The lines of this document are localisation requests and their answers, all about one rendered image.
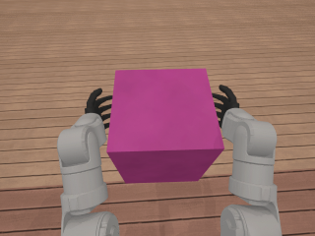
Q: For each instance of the carton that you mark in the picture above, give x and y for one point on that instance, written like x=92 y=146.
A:
x=163 y=125

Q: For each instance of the left robot forearm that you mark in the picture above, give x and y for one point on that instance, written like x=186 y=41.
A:
x=80 y=166

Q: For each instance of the robot right upper arm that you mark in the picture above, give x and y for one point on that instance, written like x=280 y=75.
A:
x=246 y=220

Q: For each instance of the robot left upper arm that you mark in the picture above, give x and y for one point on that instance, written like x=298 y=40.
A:
x=102 y=223

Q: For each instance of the robot left hand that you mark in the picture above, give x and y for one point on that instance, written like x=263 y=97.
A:
x=93 y=105

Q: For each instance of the robot right hand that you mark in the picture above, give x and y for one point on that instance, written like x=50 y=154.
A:
x=228 y=102

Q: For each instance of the right robot forearm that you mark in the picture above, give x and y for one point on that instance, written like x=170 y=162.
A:
x=254 y=153

